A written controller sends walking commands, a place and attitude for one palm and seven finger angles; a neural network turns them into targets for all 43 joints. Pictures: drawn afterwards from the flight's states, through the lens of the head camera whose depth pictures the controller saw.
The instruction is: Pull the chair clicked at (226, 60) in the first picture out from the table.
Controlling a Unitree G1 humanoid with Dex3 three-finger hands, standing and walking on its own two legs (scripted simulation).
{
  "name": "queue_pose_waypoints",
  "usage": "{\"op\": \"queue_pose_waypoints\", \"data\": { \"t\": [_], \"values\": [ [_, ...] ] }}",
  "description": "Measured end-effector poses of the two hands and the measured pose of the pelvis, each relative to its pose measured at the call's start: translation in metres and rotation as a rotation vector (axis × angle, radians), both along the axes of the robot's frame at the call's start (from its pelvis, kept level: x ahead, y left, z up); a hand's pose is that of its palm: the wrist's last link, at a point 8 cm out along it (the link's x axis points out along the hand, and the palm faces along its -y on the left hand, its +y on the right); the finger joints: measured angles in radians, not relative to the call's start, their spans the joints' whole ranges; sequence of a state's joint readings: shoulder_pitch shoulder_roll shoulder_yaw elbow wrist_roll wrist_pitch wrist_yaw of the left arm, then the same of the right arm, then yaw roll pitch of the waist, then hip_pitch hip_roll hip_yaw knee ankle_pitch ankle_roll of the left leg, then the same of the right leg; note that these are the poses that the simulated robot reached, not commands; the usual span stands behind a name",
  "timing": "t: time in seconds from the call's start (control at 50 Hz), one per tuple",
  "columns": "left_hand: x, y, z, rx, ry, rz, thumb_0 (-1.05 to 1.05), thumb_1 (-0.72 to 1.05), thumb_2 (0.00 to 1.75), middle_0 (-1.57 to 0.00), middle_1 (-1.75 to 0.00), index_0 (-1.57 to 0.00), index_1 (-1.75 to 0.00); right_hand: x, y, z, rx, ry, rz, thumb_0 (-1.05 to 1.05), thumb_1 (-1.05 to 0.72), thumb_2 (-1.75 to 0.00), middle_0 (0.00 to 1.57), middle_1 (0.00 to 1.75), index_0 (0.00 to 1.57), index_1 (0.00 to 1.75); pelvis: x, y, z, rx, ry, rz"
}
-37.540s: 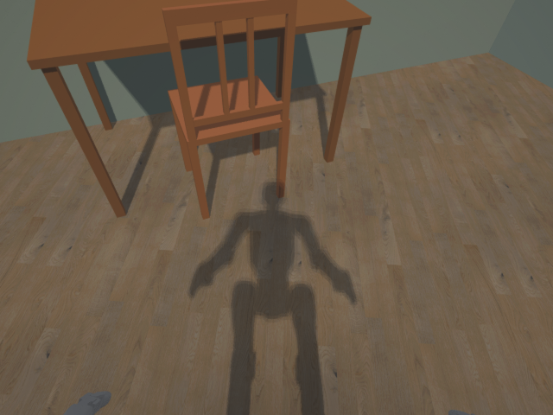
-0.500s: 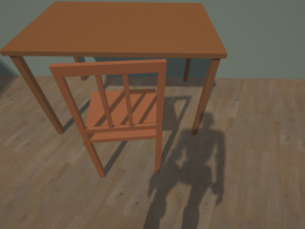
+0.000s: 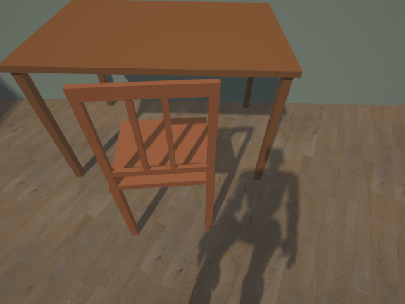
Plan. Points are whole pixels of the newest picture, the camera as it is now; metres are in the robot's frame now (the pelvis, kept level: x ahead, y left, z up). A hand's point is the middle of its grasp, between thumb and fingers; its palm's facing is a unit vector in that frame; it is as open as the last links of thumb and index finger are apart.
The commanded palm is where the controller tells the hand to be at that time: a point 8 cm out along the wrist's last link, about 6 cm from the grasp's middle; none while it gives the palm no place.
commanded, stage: look to check the result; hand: left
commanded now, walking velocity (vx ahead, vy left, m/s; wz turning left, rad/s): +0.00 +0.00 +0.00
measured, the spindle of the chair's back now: (138, 138) +0.60 +0.24 -0.08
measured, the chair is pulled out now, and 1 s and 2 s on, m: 0.20 0.20 0.20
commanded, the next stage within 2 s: take the last steps up to it in 0.24 s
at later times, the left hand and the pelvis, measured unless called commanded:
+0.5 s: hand out of the picture +0.00 +0.17 -0.18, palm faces +0.01 -0.98 -0.19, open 7.4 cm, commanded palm none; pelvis +0.01 +0.00 +0.00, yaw +0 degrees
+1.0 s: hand out of the picture +0.13 +0.17 -0.18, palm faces +0.06 -0.97 -0.23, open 7.3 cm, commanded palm none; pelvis +0.09 -0.02 -0.01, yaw +3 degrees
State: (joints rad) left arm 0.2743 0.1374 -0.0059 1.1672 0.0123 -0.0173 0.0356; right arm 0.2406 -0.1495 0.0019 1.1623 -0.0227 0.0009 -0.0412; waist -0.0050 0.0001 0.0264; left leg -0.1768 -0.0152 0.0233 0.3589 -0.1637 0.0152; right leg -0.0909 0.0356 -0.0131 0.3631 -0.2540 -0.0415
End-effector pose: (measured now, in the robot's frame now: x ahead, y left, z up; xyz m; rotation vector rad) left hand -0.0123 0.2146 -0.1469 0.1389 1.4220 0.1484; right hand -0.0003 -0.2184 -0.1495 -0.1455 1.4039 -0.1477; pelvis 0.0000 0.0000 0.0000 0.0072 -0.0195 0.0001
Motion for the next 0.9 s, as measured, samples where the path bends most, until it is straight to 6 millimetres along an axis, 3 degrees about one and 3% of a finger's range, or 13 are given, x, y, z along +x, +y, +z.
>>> {"op": "queue_pose_waypoints", "data": {
  "t": [0.5,0.64,0.74,0.82,0.9],
  "values": [
    [0.012,0.0,0.0,0.008,-0.022,-0.01,0.0,0.9,0.9,-0.2,-0.3,-0.2,-0.3,-0.002,-0.006,0.0,0.0,0.016,-0.006,0.0,-0.91,-0.9,0.2,0.3,0.2,0.3,0.006,-0.005,-0.001,0.0,-0.004,0.002],
    [0.01,-0.001,-0.007,-0.008,0.017,0.02,0.0,0.9,0.9,-0.2,-0.3,-0.2,-0.3,-0.007,-0.005,-0.006,0.005,0.068,-0.016,0.0,-0.91,-0.9,0.2,0.3,0.2,0.3,0.025,-0.004,-0.007,0.003,0.001,0.01],
    [0.014,-0.001,-0.015,-0.02,0.054,0.056,0.0,0.9,0.9,-0.2,-0.3,-0.2,-0.3,0.003,0.0,-0.008,-0.002,0.101,-0.016,0.0,-0.91,-0.9,0.2,0.3,0.2,0.3,0.047,-0.001,-0.014,0.0,0.009,0.016],
    [0.025,0.0,-0.021,-0.027,0.09,0.051,0.0,0.91,0.9,-0.2,-0.3,-0.2,-0.3,0.021,0.006,-0.01,-0.014,0.075,-0.033,0.0,-0.91,-0.9,0.2,0.3,0.2,0.3,0.064,0.002,-0.018,0.015,0.012,-0.002],
    [0.064,0.002,-0.014,-0.006,0.06,0.015,0.0,0.91,0.9,-0.2,-0.3,-0.2,-0.3,0.024,0.01,-0.009,0.002,0.072,-0.05,0.0,-0.91,-0.9,0.2,0.3,0.2,0.3,0.075,-0.001,-0.014,0.01,0.005,0.009]
  ]
}}
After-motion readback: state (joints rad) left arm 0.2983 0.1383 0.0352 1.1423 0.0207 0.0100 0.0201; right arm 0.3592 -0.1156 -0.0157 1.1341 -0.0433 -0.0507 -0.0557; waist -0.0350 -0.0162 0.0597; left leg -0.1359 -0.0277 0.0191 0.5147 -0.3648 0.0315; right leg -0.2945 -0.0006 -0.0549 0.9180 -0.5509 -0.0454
